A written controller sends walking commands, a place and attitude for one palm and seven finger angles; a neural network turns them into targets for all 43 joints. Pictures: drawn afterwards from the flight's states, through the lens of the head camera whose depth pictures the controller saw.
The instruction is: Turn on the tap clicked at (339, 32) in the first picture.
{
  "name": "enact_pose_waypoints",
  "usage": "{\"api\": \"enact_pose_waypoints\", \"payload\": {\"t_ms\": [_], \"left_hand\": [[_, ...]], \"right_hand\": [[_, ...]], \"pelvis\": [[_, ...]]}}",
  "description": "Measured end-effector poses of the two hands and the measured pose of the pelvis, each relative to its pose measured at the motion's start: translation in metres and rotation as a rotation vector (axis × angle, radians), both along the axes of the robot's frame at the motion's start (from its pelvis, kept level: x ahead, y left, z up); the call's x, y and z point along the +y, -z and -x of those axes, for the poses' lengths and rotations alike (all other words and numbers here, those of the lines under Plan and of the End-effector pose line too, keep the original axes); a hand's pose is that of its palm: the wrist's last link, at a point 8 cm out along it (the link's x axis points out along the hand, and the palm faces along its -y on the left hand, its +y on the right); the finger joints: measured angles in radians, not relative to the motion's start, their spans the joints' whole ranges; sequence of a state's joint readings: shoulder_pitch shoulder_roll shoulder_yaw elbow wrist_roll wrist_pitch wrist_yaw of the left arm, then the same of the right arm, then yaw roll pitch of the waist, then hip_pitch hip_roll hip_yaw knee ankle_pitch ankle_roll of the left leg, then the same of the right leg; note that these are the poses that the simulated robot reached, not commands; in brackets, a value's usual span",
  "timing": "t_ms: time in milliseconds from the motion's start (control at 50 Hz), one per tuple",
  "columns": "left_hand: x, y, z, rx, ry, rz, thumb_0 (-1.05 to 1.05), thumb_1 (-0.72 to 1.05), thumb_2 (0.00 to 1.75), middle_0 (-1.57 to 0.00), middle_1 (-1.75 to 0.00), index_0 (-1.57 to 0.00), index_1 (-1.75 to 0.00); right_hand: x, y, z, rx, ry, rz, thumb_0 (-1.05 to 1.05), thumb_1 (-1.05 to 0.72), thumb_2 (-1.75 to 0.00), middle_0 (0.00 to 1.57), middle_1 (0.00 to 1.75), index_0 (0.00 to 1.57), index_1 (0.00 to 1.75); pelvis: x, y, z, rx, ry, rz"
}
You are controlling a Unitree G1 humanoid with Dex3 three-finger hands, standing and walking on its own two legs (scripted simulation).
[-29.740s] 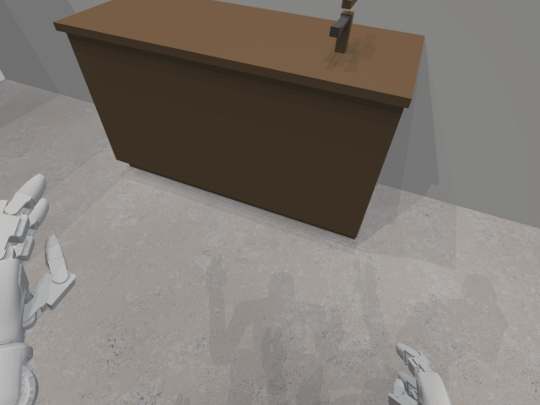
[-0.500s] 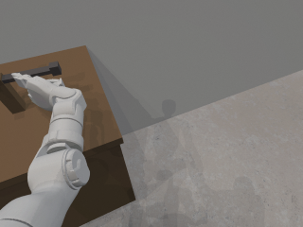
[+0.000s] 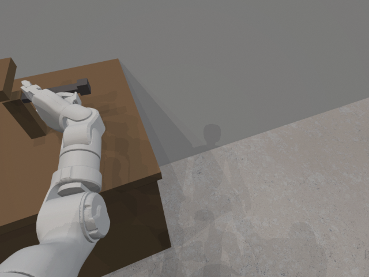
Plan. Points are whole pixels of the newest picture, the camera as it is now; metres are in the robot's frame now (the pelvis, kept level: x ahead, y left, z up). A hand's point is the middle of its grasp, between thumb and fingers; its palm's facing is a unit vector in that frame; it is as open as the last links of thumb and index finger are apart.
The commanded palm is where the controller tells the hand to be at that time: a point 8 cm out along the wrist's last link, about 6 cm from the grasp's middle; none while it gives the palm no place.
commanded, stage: lift the hand up off the lever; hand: left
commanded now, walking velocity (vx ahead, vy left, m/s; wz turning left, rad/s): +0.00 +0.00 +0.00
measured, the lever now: (83, 86) +0.53 +0.23 +0.15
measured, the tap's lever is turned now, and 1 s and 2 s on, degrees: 86 86 86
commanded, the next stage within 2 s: draw the hand back beside the body in 1.70 s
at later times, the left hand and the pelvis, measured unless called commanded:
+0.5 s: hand (77, 94) +0.45 +0.21 +0.19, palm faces +0.78 -0.63 -0.04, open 7.8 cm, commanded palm +0.39 +0.23 +0.19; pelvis +0.00 +0.02 +0.01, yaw +0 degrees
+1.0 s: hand (75, 89) +0.44 +0.21 +0.21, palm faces +0.81 -0.59 -0.06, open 7.8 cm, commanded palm +0.39 +0.23 +0.21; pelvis -0.01 +0.00 +0.01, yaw +0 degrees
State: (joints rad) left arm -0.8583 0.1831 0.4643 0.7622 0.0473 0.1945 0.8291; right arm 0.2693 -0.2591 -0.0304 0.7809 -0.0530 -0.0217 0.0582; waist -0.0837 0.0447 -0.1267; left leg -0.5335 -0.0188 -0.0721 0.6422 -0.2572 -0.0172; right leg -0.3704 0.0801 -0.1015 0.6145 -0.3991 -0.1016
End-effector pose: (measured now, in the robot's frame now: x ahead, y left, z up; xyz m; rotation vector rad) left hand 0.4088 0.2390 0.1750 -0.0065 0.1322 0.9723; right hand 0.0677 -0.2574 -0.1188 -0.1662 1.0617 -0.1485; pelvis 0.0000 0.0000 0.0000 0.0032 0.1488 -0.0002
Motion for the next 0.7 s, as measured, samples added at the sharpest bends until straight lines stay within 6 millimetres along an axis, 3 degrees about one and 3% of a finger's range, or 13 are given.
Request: {"api": "enact_pose_waypoints", "payload": {"t_ms": [220, 360, 540, 700], "left_hand": [[0.002, -0.002, 0.009, 0.018, 0.033, 0.036, 0.02, 0.9, 0.89, -0.15, -0.14, -0.15, -0.15], [-0.002, -0.016, 0.016, -0.022, 0.052, -0.001, 0.02, 0.9, 0.89, -0.15, -0.15, -0.15, -0.15], [-0.014, -0.023, 0.019, 0.008, 0.078, 0.03, 0.02, 0.9, 0.89, -0.15, -0.15, -0.15, -0.15], [-0.019, -0.032, 0.022, 0.012, 0.063, 0.006, 0.02, 0.9, 0.89, -0.15, -0.15, -0.15, -0.15]], "right_hand": [[0.023, -0.009, -0.034, -0.072, -0.019, -0.029, 0.01, -0.9, -0.9, 0.2, 0.3, 0.2, 0.3], [0.034, -0.011, -0.048, -0.103, -0.046, -0.043, 0.01, -0.9, -0.9, 0.2, 0.3, 0.2, 0.3], [0.042, -0.013, -0.05, -0.122, -0.053, -0.06, 0.01, -0.9, -0.9, 0.2, 0.3, 0.2, 0.3], [0.036, -0.01, -0.038, -0.112, -0.049, -0.062, 0.01, -0.9, -0.9, 0.2, 0.3, 0.2, 0.3]], "pelvis": [[0.013, -0.005, -0.009, -0.04, 0.007, 0.0], [0.019, -0.005, -0.005, -0.056, 0.004, 0.005], [0.02, -0.007, 0.001, -0.071, 0.007, 0.002], [0.014, -0.007, 0.007, -0.075, 0.007, 0.001]]}}
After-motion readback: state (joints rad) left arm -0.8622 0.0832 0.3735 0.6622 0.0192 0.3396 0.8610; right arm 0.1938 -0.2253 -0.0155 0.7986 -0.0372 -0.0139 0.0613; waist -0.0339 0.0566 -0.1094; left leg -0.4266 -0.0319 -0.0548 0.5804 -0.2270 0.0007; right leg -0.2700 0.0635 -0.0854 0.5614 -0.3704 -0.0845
